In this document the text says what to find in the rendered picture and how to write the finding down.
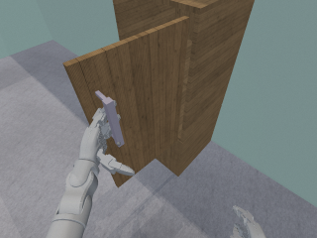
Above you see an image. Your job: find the cupboard door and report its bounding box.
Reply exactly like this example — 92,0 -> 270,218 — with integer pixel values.
63,16 -> 190,187

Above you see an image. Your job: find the robot left hand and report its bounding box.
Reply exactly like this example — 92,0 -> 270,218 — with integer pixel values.
78,100 -> 135,177

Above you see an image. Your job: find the robot right hand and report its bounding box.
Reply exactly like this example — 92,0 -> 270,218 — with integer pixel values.
230,205 -> 266,238

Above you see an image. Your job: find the handle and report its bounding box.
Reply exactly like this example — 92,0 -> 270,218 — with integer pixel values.
95,90 -> 125,148

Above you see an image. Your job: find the robot left forearm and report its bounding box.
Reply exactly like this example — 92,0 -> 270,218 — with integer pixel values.
46,159 -> 100,238

